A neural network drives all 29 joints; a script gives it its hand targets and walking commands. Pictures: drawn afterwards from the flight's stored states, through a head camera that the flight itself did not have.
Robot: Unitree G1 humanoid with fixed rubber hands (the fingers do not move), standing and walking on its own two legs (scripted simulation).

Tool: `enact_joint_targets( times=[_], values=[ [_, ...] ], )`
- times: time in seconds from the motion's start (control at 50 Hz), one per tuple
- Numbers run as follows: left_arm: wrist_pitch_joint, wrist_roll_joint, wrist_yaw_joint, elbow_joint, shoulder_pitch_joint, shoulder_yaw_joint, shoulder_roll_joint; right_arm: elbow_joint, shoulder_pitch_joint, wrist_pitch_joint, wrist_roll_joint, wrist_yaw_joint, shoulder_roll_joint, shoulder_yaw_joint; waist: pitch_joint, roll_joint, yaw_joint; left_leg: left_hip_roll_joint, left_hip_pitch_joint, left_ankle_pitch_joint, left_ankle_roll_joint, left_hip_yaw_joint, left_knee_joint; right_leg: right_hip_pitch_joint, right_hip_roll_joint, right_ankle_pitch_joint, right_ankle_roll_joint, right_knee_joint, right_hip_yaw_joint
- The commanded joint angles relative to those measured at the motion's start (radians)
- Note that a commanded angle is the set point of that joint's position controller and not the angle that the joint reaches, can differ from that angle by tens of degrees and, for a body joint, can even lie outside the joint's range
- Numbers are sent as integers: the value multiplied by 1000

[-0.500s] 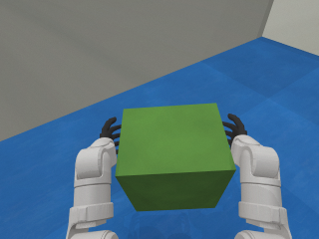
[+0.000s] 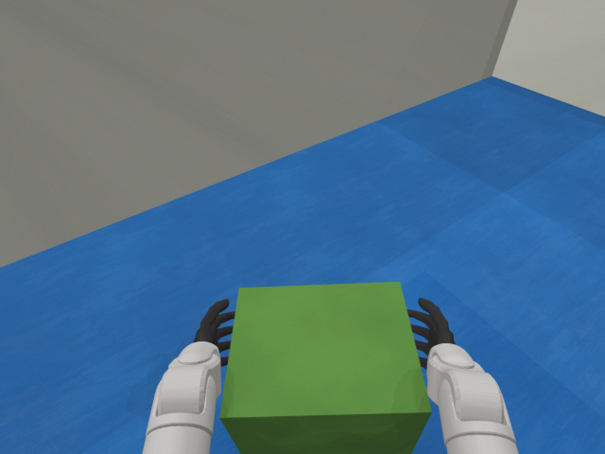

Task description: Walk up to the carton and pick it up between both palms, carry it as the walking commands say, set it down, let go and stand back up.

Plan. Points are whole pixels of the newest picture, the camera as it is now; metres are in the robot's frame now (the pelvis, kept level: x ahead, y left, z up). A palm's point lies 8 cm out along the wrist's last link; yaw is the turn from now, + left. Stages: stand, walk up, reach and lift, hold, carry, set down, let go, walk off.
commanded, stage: set down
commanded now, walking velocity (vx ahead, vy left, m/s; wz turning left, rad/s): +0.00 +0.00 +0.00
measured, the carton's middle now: (323, 384) +0.25 +0.01 -0.06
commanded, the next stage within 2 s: none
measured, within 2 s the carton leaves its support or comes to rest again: neither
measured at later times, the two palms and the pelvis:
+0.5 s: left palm (227, 312) +0.33 +0.16 -0.01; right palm (435, 320) +0.33 -0.15 +0.00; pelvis -0.01 +0.02 -0.01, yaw -3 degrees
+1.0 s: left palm (241, 338) +0.34 +0.15 -0.11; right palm (422, 348) +0.34 -0.16 -0.11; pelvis +0.00 +0.00 -0.05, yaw -3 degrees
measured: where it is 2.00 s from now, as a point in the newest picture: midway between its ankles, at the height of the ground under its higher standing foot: outside the picture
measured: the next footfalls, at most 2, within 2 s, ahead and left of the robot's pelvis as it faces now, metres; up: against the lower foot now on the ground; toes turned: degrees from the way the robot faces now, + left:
none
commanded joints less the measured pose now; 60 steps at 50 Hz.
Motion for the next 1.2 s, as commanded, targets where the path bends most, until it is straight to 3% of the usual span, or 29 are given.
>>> enact_joint_targets(
  times=[0.0,0.02,0.04,0.06,0.08,0.1,0.14,0.16,0.18,0.22,0.24,0.28,0.34,0.38,0.42,0.46,0.54,0.64,0.7,0.76,0.82,0.94,1.04,1.18],
  values=[
    [-109,-278,-215,-190,-875,-596,-818,-149,-787,-115,206,214,906,573,-278,-28,-59,-98,156,-62,27,-137,25,-26,5,-41,12,-108,124],
    [-84,-230,-224,-68,-822,-526,-765,-2,-715,-83,134,216,851,473,-179,-46,-84,-104,155,-183,30,-120,20,-79,3,-211,5,-139,114],
    [-59,-170,-234,63,-780,-445,-735,156,-686,-51,73,222,815,378,-109,-66,-87,-105,192,-263,33,-101,18,-145,1,-362,-2,-178,105],
    [-39,-113,-247,189,-751,-364,-700,319,-634,-25,7,224,780,267,-62,-66,-115,-104,222,-321,36,-89,13,-150,-2,-453,-6,-204,102],
    [-28,-58,-258,294,-752,-277,-681,442,-617,-13,-56,231,763,157,-25,-59,-134,-100,222,-360,40,-87,-5,-126,5,-480,-10,-204,95],
    [-21,-17,-266,366,-762,-206,-704,508,-617,-12,-96,242,760,75,36,-14,-140,-96,170,-357,39,-95,-31,-85,13,-417,-12,-182,88],
    [-28,20,-278,448,-790,-133,-812,502,-727,-41,-103,264,772,-10,108,67,-123,-93,122,-324,36,-116,-38,-73,15,-321,-24,-138,100],
    [-44,29,-275,462,-803,-108,-835,487,-801,-63,-79,274,775,-18,96,101,-88,-90,99,-274,34,-122,-34,-69,11,-259,-26,-115,110],
    [-62,42,-266,468,-809,-90,-865,466,-855,-87,-60,286,774,-18,70,140,-61,-81,82,-224,28,-128,-32,-66,12,-189,-31,-86,113],
    [-105,59,-246,466,-809,-66,-905,456,-941,-129,-33,318,801,23,-12,143,1,-55,65,-189,24,-127,-32,-41,20,-140,-36,-47,107],
    [-127,63,-238,464,-824,-45,-922,449,-994,-149,-24,333,828,59,-56,110,31,-45,58,-260,35,-127,-42,-6,27,-187,-30,-33,102],
    [-174,73,-228,446,-1018,15,-883,492,-1133,-174,-44,347,833,56,-75,30,63,-33,-20,-474,67,-164,-42,0,45,-323,-20,26,109],
    [-221,42,-204,364,-1070,-65,-909,566,-1014,-219,-86,354,837,41,-108,-3,1,-49,1,-332,46,-172,-11,-100,41,-199,-36,49,109],
    [-244,1,-197,309,-1061,-153,-954,556,-939,-259,-101,354,851,26,-250,-6,-52,-58,90,-169,25,-161,18,-148,36,-108,-49,44,118],
    [-259,-17,-200,294,-1044,-214,-986,530,-906,-288,-101,350,867,38,-345,2,-84,-63,122,-110,17,-152,41,-173,34,-64,-52,47,116],
    [-255,-8,-202,332,-920,-227,-997,504,-820,-296,-110,339,849,50,-382,19,-89,-71,132,18,13,-146,59,-172,37,25,-45,60,111],
    [-283,22,-209,348,-746,-213,-962,433,-722,-314,-92,325,831,115,-417,32,-38,-83,50,194,24,-152,97,-174,40,174,-21,89,122],
    [-364,24,-204,304,-662,-241,-946,367,-666,-380,-75,318,850,204,-455,17,-2,-98,-61,305,31,-167,144,-232,48,273,-5,128,142],
    [-413,12,-200,275,-639,-293,-931,342,-637,-426,-59,309,858,254,-521,2,-3,-104,-97,351,31,-173,182,-278,58,313,2,159,148],
    [-457,9,-200,276,-627,-308,-912,333,-631,-469,-58,290,851,290,-585,-7,8,-111,-156,354,26,-166,230,-307,63,336,9,197,158],
    [-486,8,-207,295,-649,-311,-883,348,-631,-501,-77,270,818,278,-619,-22,-14,-115,-248,296,19,-157,271,-349,67,320,16,237,159],
    [-518,-1,-235,290,-718,-334,-860,366,-651,-532,-75,241,849,287,-730,-23,-13,-127,-419,214,14,-126,355,-375,70,320,33,313,165],
    [-510,8,-252,336,-744,-302,-872,365,-731,-531,-49,236,874,317,-768,-9,27,-136,-555,131,19,-107,420,-441,71,242,39,378,169],
    [-486,1,-274,376,-856,-274,-886,408,-843,-506,-43,237,901,303,-799,-19,18,-138,-713,-3,26,-87,518,-583,80,82,43,459,155]
  ],
)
